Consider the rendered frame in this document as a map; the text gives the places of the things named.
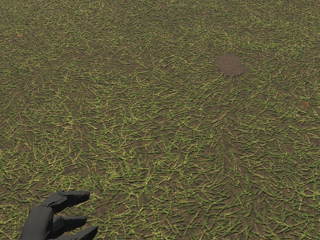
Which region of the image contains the left robot hand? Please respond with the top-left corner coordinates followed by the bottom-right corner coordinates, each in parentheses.
top-left (17, 189), bottom-right (98, 240)

